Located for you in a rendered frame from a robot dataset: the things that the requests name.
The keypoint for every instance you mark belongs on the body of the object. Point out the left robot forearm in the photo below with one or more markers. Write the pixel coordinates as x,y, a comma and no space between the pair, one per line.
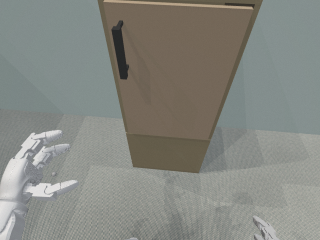
12,222

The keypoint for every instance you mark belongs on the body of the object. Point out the handle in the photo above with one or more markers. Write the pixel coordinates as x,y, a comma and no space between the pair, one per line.
119,50

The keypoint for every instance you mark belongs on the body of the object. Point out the robot right hand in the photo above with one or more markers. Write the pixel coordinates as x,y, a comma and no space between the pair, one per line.
266,229

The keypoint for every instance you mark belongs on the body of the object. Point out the cupboard door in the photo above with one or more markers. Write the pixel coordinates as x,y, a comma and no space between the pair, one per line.
180,58

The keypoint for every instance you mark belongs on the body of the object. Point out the robot left hand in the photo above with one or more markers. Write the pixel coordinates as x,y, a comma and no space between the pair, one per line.
15,182

